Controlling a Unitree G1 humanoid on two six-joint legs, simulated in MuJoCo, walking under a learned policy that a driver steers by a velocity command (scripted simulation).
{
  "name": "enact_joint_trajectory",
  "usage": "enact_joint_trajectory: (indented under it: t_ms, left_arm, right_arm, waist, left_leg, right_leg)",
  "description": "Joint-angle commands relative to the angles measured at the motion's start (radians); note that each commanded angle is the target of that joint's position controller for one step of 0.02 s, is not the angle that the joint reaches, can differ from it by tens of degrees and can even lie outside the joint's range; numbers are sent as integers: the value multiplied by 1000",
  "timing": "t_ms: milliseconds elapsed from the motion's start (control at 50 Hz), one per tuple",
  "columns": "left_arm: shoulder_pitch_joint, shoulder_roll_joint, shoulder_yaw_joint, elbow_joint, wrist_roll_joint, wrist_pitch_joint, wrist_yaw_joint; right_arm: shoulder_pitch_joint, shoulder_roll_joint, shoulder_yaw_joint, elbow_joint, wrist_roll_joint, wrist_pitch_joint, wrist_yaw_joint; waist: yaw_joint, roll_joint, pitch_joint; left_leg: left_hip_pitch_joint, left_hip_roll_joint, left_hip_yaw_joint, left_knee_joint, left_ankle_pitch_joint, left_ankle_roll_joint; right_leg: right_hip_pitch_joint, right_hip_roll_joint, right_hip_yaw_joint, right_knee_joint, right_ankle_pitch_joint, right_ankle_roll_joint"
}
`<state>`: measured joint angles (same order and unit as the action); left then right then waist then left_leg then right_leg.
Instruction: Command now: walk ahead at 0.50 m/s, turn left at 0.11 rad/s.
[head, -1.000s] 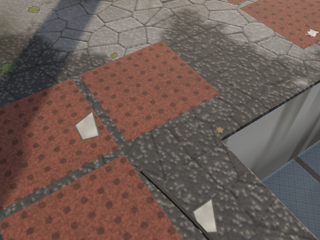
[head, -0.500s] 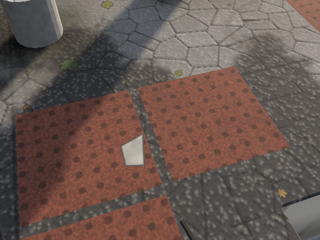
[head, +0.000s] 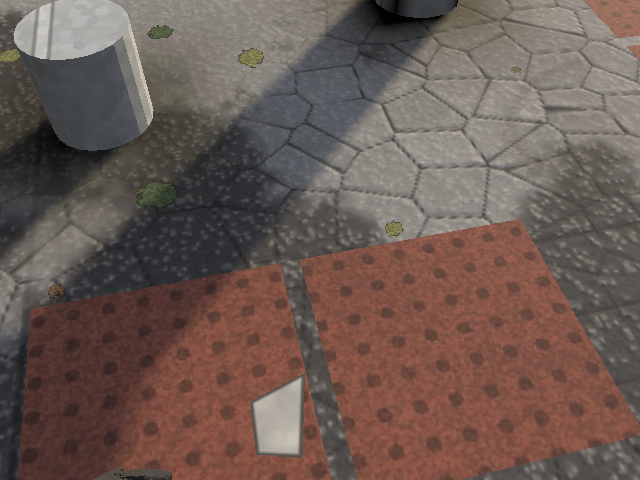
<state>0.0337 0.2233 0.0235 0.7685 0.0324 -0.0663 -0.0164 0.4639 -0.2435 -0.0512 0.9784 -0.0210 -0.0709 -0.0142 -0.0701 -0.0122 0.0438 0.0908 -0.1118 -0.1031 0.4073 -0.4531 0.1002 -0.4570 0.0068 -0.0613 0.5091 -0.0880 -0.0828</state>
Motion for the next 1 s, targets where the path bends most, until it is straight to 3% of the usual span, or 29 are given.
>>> enact_joint_trajectory:
  t_ms: [20,40,60,80,120,180,260,340,420,480,500,520,540,560,580,600,620,660,720,820,880,920,960,1000]
  left_arm:
    - [447,309,93,58,33,-12,23]
    - [377,228,80,59,-8,3,10]
    - [268,163,63,40,-18,3,6]
    - [222,116,50,40,-12,-3,2]
    - [226,83,36,71,-13,-16,9]
    - [289,102,40,111,-23,-37,6]
    - [354,109,41,140,-24,-34,5]
    - [408,119,41,166,-27,-37,6]
    - [452,129,42,191,-18,-31,13]
    - [432,147,47,200,-12,-24,22]
    - [419,154,48,201,-12,-21,24]
    - [410,147,45,202,-14,-16,23]
    - [402,121,35,177,-22,-17,22]
    - [511,13,11,149,-58,-17,14]
    - [464,121,39,165,-26,-12,21]
    - [386,125,45,143,-21,-13,17]
    - [344,104,40,135,-22,-17,10]
    - [355,78,37,147,-4,5,1]
    - [346,59,38,151,-1,34,-14]
    - [176,59,39,98,-7,45,-21]
    - [102,27,23,68,-5,36,-22]
    - [50,11,12,48,-3,33,-23]
    - [54,19,11,41,1,31,-22]
    - [135,48,22,54,9,28,-18]
  right_arm:
    - [117,-30,-3,-76,47,-17,8]
    - [70,-128,-20,-63,10,-14,3]
    - [-23,-125,-22,-85,3,-12,7]
    - [-79,-105,-15,-99,1,-15,14]
    - [-84,-82,-11,-104,-14,5,27]
    - [-90,-54,-5,-104,-21,25,42]
    - [-286,-51,5,-168,-17,33,49]
    - [-414,-25,21,-205,-10,26,52]
    - [-498,-40,22,-234,-6,21,46]
    - [-461,-61,12,-231,-8,11,39]
    - [-382,-73,3,-206,-11,5,33]
    - [-233,-90,-9,-153,-19,-5,25]
    - [-54,-153,-28,-111,-41,-15,12]
    - [30,-265,-59,-98,-51,-11,8]
    - [-24,-217,-53,-101,-8,3,16]
    - [-129,-164,-37,-115,3,5,19]
    - [-185,-109,-23,-120,0,-2,24]
    - [-215,-60,-9,-104,4,-15,18]
    - [-161,-79,-12,-74,7,-41,14]
    - [-88,-78,-10,-43,5,-47,10]
    - [-97,-72,-2,-38,10,-45,0]
    - [-63,-78,0,-24,13,-40,-11]
    - [-44,-90,-3,-13,10,-30,-21]
    - [-66,-113,-13,-17,9,-18,-33]
  waist:
    - [154,-256,-359]
    - [138,-118,-296]
    - [105,-47,-125]
    - [95,4,-61]
    - [52,-46,-23]
    - [37,-59,-32]
    - [73,-50,28]
    - [104,-53,29]
    - [124,-61,39]
    - [90,-66,24]
    - [54,-64,-16]
    - [-9,-31,-94]
    - [-73,36,-212]
    - [-38,275,-337]
    - [-31,155,-302]
    - [10,100,-149]
    - [31,61,-83]
    - [83,85,-30]
    - [99,77,-20]
    - [71,62,37]
    - [72,67,53]
    - [48,81,39]
    - [46,101,19]
    - [80,128,-23]
  left_leg:
    - [-561,-14,72,847,67,-21]
    - [-665,19,-9,932,-26,-3]
    - [-696,76,-9,914,64,-4]
    - [-680,111,0,858,119,-6]
    - [-611,155,22,765,150,-22]
    - [-615,172,63,707,182,-48]
    - [-754,216,108,533,326,-81]
    - [-697,199,149,317,427,-93]
    - [-673,173,161,201,416,-68]
    - [-582,140,166,134,313,-25]
    - [-479,110,178,99,287,-7]
    - [-291,87,189,35,315,19]
    - [-35,234,33,27,261,68]
    - [249,528,-440,-53,178,204]
    - [181,518,-553,-132,149,205]
    - [45,476,-385,-141,156,179]
    - [-72,431,-282,-179,234,155]
    - [-208,353,-125,-233,325,93]
    - [-235,339,-24,-279,417,82]
    - [-182,325,102,-317,474,56]
    - [-192,294,230,-245,829,27]
    - [-161,293,275,-191,949,15]
    - [-97,307,289,-115,1042,7]
    - [-58,324,296,23,1192,2]
  right_leg:
    - [784,-437,687,-137,-130,-242]
    - [695,-411,800,-231,-229,-237]
    - [536,-373,613,-245,-244,-210]
    - [430,-322,495,-275,-153,-182]
    - [318,-237,334,-315,-9,-127]
    - [306,-212,252,-348,115,-133]
    - [343,-186,192,-416,93,-134]
    - [366,-169,127,-396,206,-111]
    - [465,-208,129,-351,283,-105]
    - [524,-236,125,-257,454,-86]
    - [528,-226,110,-160,572,-74]
    - [488,-185,72,16,602,-55]
    - [316,-140,36,271,378,-33]
    - [-50,37,-34,651,-241,18]
    - [-157,34,95,754,-416,3]
    - [-194,-20,115,760,-335,-5]
    - [-169,-54,115,708,-267,-5]
    - [-82,-90,111,619,-218,11]
    - [-83,-86,110,595,-159,29]
    - [-236,-94,109,470,10,49]
    - [-158,-68,24,285,90,53]
    - [-103,-45,-37,187,123,43]
    - [-70,-18,-63,134,87,23]
    - [9,26,-79,109,-9,-13]
